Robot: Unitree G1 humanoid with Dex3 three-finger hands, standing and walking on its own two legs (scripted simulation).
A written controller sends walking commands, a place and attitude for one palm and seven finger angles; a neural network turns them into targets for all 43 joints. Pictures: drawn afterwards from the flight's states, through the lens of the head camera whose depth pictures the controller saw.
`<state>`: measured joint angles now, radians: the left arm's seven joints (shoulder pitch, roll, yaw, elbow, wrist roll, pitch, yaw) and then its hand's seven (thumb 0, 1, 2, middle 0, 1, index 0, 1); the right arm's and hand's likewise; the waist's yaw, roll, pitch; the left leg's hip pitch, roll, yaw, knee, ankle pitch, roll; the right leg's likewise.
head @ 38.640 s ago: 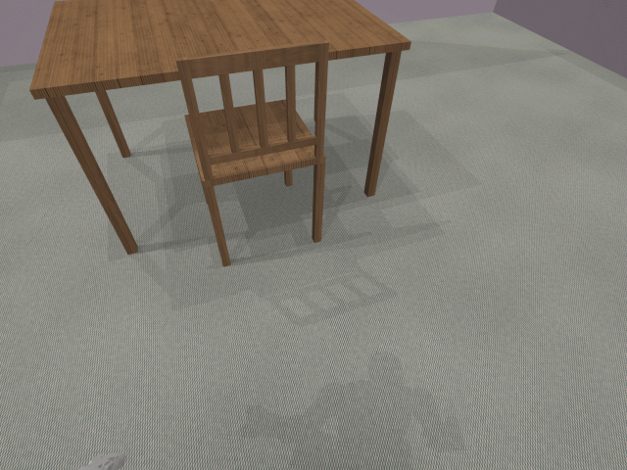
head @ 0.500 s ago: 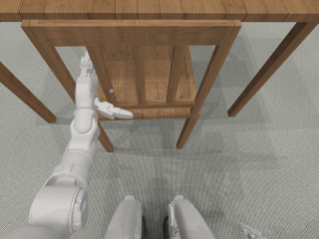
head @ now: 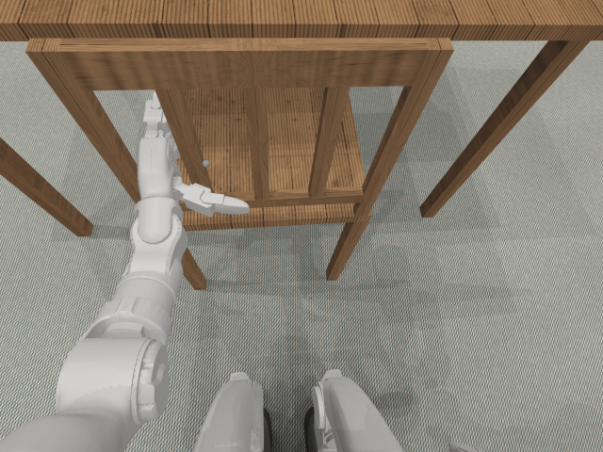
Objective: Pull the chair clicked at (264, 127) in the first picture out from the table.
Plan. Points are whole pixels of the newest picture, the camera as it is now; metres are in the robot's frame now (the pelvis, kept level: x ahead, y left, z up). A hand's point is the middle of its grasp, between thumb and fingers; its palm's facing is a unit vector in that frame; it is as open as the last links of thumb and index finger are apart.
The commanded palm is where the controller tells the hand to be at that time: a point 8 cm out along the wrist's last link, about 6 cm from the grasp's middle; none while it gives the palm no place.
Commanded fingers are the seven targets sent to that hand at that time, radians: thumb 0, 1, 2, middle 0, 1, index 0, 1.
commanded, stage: push the fingers through the gap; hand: left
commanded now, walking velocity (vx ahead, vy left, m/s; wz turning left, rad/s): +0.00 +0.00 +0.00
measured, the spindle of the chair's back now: (259, 151) +0.51 +0.03 +0.01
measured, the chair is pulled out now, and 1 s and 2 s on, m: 0.00 0.00 0.02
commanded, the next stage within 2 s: hook a spindle and tug to test in 0.08 s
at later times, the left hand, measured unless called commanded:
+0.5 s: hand (208, 162) +0.49 +0.10 +0.03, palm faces +0.04 -1.00 -0.03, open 15.8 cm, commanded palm +0.46 +0.13 +0.03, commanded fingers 0.00 -0.39 0.35 -0.36 -1.01 -0.36 -1.01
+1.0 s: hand (207, 160) +0.49 +0.10 +0.02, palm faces +0.06 -1.00 -0.04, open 6.6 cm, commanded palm +0.46 +0.12 +0.03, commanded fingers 0.00 0.90 0.90 -0.50 -1.45 -0.50 -1.45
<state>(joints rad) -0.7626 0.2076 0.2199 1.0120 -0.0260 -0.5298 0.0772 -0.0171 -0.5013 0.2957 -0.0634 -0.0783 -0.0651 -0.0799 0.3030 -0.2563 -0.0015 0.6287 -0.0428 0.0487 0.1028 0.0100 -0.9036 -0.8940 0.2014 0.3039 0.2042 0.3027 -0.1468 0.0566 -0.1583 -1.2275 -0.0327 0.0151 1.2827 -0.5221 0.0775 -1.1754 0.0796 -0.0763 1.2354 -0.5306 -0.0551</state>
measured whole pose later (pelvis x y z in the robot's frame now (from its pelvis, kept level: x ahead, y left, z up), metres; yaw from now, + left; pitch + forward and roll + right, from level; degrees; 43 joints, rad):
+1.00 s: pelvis +0.01 +0.00 +0.00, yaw +1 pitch +27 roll -3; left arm -0.79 0.21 0.16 1.03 -0.04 -0.52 0.12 0.00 0.48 0.72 -0.49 -1.42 -0.45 -1.42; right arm 0.29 -0.26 -0.01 0.64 -0.05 0.07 0.11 0.01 -0.90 -0.89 0.20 0.30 0.20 0.30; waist -0.13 0.06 -0.15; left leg -1.23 -0.04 -0.01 1.28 -0.53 0.07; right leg -1.17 0.07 -0.10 1.23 -0.54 -0.06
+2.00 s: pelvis +0.06 +0.01 +0.09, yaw +0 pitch +18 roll -2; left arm -0.49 0.14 0.02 0.80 -0.06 -0.17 0.12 0.05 0.69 0.74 -0.34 -1.22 -0.47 -1.45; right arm 0.23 -0.23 0.01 0.53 0.07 0.23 -0.04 0.01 -0.90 -0.89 0.20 0.30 0.20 0.30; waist -0.09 0.06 -0.03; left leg -0.69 -0.05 0.03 0.79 -0.41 0.08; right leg -0.66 0.06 -0.03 0.78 -0.39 -0.01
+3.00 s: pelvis +0.04 +0.02 +0.12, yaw -2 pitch +8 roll +0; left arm -0.55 0.15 0.03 0.88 -0.03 -0.19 0.06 0.04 0.66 0.74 -0.30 -1.12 -0.50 -1.45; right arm 0.11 -0.27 -0.04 0.64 0.03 0.10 -0.08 0.01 -0.90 -0.89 0.20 0.30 0.21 0.30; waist -0.07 0.03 0.22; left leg -0.36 -0.04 -0.03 0.50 -0.27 0.03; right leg -0.44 0.02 -0.03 0.48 -0.17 -0.02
